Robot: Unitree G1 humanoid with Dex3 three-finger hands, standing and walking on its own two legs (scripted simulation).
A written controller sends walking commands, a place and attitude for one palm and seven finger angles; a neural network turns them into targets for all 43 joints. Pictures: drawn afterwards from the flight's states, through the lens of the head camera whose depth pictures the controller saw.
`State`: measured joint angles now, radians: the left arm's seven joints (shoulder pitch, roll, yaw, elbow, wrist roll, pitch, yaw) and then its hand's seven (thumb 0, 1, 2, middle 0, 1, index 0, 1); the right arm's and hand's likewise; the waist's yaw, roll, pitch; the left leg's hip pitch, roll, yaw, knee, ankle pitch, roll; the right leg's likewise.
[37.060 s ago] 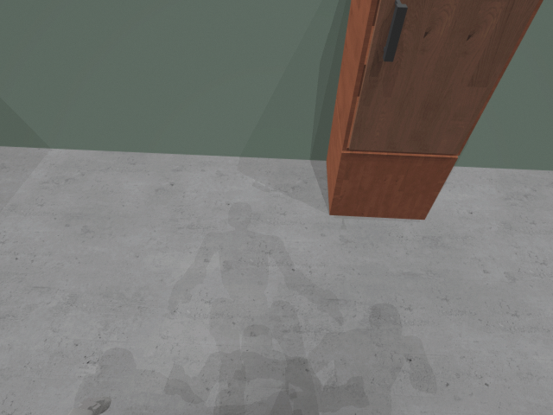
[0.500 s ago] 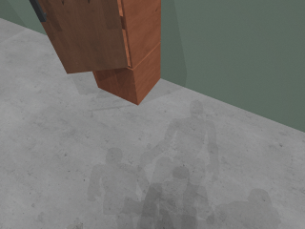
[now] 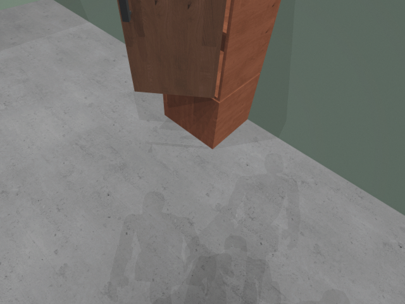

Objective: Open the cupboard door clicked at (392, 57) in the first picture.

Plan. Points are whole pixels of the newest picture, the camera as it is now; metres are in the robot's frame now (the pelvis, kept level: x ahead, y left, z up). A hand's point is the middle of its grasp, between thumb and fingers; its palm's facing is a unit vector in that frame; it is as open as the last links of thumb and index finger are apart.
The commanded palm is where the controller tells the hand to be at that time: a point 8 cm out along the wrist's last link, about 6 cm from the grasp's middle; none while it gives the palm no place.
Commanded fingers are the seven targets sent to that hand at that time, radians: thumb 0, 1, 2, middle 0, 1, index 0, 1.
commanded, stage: take the last steps up to it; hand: left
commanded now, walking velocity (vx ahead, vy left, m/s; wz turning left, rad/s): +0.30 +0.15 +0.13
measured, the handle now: out of the picture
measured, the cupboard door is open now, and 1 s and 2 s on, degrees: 39 39 39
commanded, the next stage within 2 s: come to a stop and stand still in 1.02 s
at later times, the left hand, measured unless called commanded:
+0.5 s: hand (146, 225) +0.31 +0.17 -0.15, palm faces +0.00 -0.98 -0.19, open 7.4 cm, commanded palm none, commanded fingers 0.00 0.90 0.90 -0.20 -0.30 -0.20 -0.30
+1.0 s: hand (112, 244) +0.27 +0.25 -0.18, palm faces +0.19 -0.97 -0.17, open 7.3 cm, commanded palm none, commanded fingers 0.00 0.90 0.90 -0.20 -0.30 -0.20 -0.30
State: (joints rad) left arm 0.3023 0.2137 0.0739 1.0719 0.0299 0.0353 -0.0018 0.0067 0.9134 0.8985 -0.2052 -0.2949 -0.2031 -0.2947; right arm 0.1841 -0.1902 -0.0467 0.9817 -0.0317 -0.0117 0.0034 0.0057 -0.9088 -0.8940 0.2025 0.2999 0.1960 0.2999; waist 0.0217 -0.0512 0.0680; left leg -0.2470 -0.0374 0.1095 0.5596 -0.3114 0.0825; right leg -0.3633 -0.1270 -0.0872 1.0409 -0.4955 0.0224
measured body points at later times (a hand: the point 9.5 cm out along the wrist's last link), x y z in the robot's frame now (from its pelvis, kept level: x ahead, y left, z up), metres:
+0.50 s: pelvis +0.17 +0.00 -0.01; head +0.21 -0.02 +0.44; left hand +0.31 +0.22 -0.14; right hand +0.04 -0.19 -0.16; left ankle +0.01 +0.08 -0.70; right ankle +0.23 -0.08 -0.73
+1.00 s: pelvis +0.37 +0.09 -0.01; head +0.42 +0.11 +0.44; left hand +0.26 +0.30 -0.16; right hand +0.54 -0.13 -0.14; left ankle +0.44 +0.20 -0.73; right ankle +0.24 -0.06 -0.69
